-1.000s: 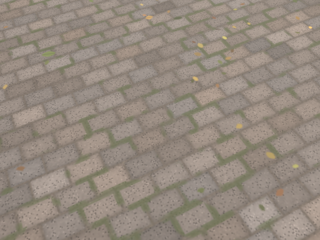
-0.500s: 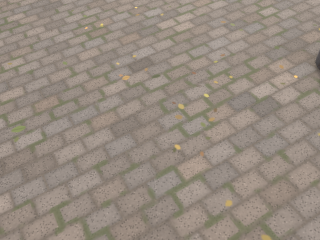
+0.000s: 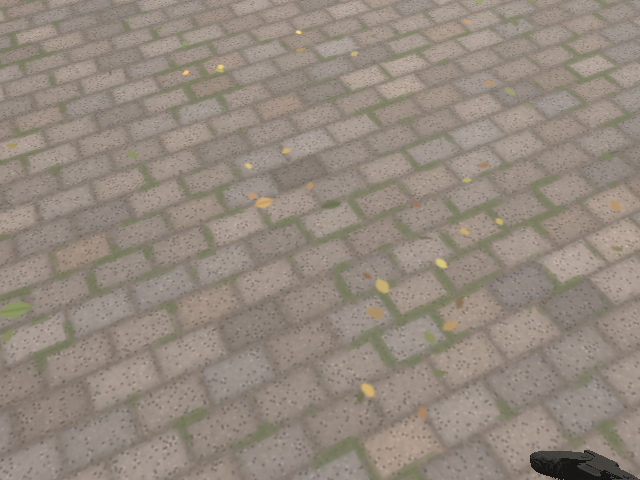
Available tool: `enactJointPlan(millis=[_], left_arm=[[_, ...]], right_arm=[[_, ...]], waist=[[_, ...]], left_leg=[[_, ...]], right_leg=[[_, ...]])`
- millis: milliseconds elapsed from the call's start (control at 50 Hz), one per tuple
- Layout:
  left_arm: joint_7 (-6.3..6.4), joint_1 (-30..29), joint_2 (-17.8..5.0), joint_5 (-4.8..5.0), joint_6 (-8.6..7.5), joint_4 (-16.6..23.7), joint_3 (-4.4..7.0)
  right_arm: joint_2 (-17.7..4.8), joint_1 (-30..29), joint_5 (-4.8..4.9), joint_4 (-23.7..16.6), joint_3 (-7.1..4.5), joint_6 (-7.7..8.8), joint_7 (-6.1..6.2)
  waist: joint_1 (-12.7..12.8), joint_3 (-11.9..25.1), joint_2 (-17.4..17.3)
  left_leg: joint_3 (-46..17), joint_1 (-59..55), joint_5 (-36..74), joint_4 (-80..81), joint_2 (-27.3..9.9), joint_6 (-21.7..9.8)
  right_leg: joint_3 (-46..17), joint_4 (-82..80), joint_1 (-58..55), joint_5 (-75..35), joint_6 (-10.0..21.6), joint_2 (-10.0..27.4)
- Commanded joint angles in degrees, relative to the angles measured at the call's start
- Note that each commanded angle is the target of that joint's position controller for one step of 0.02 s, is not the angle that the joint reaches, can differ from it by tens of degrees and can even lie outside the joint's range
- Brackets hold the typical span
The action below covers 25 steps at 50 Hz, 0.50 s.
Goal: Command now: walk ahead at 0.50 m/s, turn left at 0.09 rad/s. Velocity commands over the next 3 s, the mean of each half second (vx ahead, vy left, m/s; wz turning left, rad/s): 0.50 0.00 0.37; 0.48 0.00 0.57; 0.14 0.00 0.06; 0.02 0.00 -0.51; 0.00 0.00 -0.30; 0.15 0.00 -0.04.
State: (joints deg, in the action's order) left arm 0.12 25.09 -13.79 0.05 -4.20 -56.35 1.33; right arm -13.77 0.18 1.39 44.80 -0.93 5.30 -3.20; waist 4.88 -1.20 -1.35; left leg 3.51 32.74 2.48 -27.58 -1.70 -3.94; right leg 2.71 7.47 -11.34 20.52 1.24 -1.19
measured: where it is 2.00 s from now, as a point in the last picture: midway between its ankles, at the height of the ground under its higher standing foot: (286, 383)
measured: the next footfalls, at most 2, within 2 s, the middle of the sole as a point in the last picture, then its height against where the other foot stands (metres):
left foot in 0.04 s outside the picture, level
right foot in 0.56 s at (401, 462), level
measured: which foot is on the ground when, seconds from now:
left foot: up 0.00-0.02, down 0.04-0.56, up 0.58-1.00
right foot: down 0.00-0.06, up 0.08-0.54, down 0.56-1.00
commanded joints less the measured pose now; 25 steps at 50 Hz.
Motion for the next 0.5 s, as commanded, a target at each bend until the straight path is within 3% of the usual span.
enactJointPlan(millis=[20,40,60,80,100,120,140,160,180,240,300,380,440,500], left_arm=[[0.86,-1.74,-11.5,-0.5,1.19,2.62,2.95],[1.15,-1.88,-10.19,-0.89,1.49,3.3,2.46],[1.31,0.56,-7.01,-2.51,0.99,5.04,1.46],[0.28,6.57,-0.02,-1.03,-0.71,4.6,-0.46],[-0.38,1.16,-6.0,0.66,-2.79,5.73,0.83],[-0.68,-5.53,-8.59,2.25,-4.0,8.45,1.4],[-0.21,-9.02,-9.17,1.69,-4.57,9.52,1.67],[0.29,-9.71,-9.58,0.85,-4.45,10.07,2.37],[0.42,-9.01,-8.94,0.44,-3.82,10.64,2.48],[0.78,-9.47,-7.12,-0.67,-2.08,11.93,2.43],[1.22,-16.77,-6.3,-0.74,-1.36,14.69,2.2],[0.39,-25.12,-5.14,-0.14,-2.11,17.14,1.75],[-0.45,-28.67,-6.12,0.38,-2.68,19.18,2.02],[-0.95,-26.86,-8.83,0.52,-3.52,19.77,3.11]], right_arm=[[-9.97,8.15,0.06,-0.4,-3.84,0.59,0.54],[-11.97,16.75,-0.09,2.15,-4.95,0.0,1.16],[-16.31,24.69,-0.7,3.48,-6.05,-0.77,1.71],[-15.56,24.08,-0.82,3.56,-5.6,-0.71,1.62],[-11.68,21.25,-0.48,3.22,-4.63,-0.69,1.57],[-10.14,17.19,-0.66,2.11,-4.26,-0.57,1.74],[-9.13,13.81,-0.91,1.47,-3.71,-0.17,1.41],[-7.71,12.21,-1.33,1.16,-3.22,0.21,1.29],[-6.85,11.7,-1.72,1.07,-2.84,0.22,1.32],[-9.38,13.16,-0.99,0.73,-3.59,0.2,2.08],[-11.38,16.26,-0.88,0.64,-4.49,-0.21,3.38],[-11.83,19.52,-0.08,0.4,-4.86,-1.26,4.33],[-11.28,22.37,0.3,0.84,-4.9,-2.08,4.57],[-12.06,21.34,-0.02,-0.07,-5.32,-2.82,5.01]], waist=[[-8.99,5.29,9.07],[-12.8,10.93,8.41],[-12.94,18.34,-3.31],[-8.47,24.16,-16.4],[-10.33,19.84,-8.07],[-9.71,12.11,-4.61],[-7.89,6.65,1.79],[-5.94,5.11,2.65],[-4.34,4.36,1.45],[-3.32,1.97,-0.19],[-5.41,0.15,-0.93],[-8.88,-0.04,-2.43],[-9.93,0.47,-2.92],[-7.63,1.03,-4.95]], left_leg=[[2.65,-12.03,-1.66,0.81,4.2,-2.57],[-0.33,-27.43,-1.43,-2.37,2.0,-4.37],[-16.68,-46.48,-0.59,-6.23,-8.51,-8.86],[-47.28,-58.18,-12.09,5.96,-19.88,-19.39],[-46.97,-53.28,-18.54,10.79,-17.37,-16.22],[-37.48,-45.23,-15.21,11.32,-15.3,-13.83],[-30.92,-35.41,-7.78,13.33,-13.1,-12.74],[-26.4,-30.32,-3.08,13.98,-11.1,-12.2],[-23.88,-26.78,-0.21,15.15,-9.23,-12.14],[-20.66,-20.28,-0.18,18.1,-7.72,-13.26],[-18.62,-17.93,-2.7,19.19,-6.38,-12.03],[-17.0,-17.9,-5.67,17.06,-4.38,-8.93],[-20.36,-22.03,-7.14,12.78,-5.68,-8.2],[-25.6,-25.3,-8.12,7.18,-7.31,-6.75]], right_leg=[[-0.46,17.9,-1.98,-61.76,5.11,14.08],[0.64,29.99,7.32,-56.92,3.3,11.99],[1.42,49.16,25.14,-32.43,1.29,6.57],[-3.69,70.02,44.45,10.17,-2.38,-3.99],[-11.26,76.02,49.77,9.32,-0.72,0.15],[-9.87,75.01,51.71,5.26,0.34,2.77],[-8.86,70.94,50.25,0.71,0.44,5.1],[-8.4,66.53,47.83,-2.18,0.21,6.98],[-8.38,64.2,45.03,-3.33,-0.15,7.91],[-7.0,55.72,44.34,-4.3,-2.72,8.72],[-6.23,43.35,46.1,-12.82,-4.83,7.85],[-5.66,27.74,41.87,-24.97,-5.51,4.21],[-6.72,22.37,40.24,-24.72,-5.12,2.63],[-7.69,18.73,35.96,-18.21,-3.33,2.08]])
Over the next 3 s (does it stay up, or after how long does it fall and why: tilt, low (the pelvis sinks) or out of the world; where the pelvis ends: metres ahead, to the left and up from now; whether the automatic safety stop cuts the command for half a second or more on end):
stays up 0.72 0.20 0.00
